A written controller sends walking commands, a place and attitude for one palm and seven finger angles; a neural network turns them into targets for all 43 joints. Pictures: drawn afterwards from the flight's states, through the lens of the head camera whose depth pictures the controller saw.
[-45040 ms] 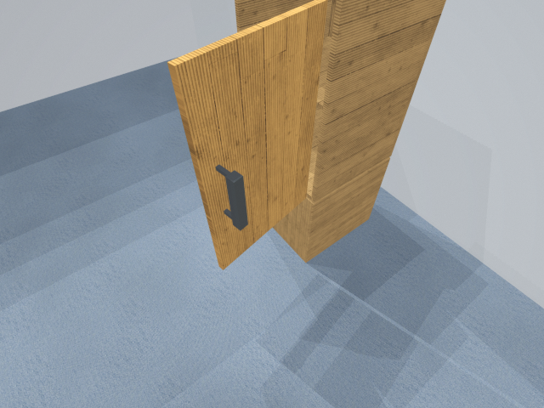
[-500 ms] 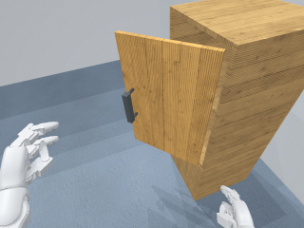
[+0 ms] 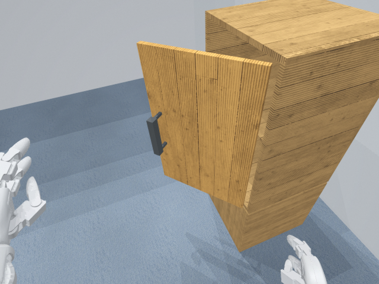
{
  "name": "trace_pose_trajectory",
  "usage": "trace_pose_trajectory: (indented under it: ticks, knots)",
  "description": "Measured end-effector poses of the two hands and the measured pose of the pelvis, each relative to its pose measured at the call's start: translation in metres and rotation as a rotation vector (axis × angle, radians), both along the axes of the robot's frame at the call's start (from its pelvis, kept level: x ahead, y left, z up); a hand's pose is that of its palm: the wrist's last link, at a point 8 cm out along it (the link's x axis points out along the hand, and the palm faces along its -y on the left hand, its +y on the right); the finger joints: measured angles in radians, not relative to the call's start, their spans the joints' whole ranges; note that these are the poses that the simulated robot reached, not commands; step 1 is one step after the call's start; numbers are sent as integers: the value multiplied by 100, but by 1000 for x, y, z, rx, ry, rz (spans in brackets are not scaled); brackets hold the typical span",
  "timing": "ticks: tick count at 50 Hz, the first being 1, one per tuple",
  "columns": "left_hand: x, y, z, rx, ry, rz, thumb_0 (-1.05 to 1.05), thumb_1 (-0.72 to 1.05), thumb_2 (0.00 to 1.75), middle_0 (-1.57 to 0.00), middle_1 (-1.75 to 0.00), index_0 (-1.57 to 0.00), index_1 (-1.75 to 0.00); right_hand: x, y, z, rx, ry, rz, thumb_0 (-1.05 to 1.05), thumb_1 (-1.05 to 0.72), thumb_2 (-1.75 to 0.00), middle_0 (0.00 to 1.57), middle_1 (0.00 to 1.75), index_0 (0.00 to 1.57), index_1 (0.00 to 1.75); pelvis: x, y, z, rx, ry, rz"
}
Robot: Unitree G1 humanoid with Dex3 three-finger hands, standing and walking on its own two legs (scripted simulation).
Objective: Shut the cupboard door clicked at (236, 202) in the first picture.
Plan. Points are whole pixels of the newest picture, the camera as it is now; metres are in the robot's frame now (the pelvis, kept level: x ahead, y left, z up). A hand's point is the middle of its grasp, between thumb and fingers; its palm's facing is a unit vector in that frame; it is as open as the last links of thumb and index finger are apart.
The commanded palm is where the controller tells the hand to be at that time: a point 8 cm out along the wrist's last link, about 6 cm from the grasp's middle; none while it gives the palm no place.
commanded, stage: step back with the hand held close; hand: left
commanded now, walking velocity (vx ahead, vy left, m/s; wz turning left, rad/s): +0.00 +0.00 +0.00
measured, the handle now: (158, 133) +0.61 +0.19 -0.05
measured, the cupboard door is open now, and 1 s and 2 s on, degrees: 40 40 40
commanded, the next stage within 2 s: stop stepping back and stand still in 1.44 s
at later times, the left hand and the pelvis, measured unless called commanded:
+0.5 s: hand (12, 216) +0.17 +0.30 +0.16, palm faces +0.38 -0.76 -0.53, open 7.4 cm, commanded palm +0.11 +0.33 +0.18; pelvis -0.03 +0.03 +0.00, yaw +0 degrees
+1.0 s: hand out of the picture +0.06 +0.31 +0.17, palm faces +0.49 -0.77 -0.41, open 7.4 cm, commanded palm +0.00 +0.34 +0.18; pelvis -0.12 +0.04 -0.02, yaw +3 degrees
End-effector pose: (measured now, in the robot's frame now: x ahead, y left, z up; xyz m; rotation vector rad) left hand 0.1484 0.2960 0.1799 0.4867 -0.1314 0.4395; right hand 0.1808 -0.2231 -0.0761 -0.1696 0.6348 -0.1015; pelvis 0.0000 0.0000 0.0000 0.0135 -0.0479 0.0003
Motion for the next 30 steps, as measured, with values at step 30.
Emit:
trace_pose_trajectory:
  ticks: [30]
  knots:
    - [-40,43,1,93,11,-60,1,89,89,-21,-30,-21,-30,-68,21,-2,-57,112,-72,2,-90,-90,20,30,20,30,-50,36,-3,-40,54,3]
